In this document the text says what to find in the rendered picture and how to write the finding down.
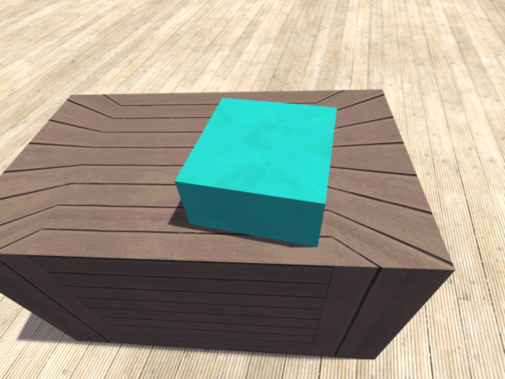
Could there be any pedestal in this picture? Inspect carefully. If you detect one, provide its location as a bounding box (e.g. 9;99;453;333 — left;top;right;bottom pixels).
0;89;455;359

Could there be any carton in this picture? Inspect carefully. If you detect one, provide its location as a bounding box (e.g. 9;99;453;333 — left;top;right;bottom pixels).
174;98;337;247

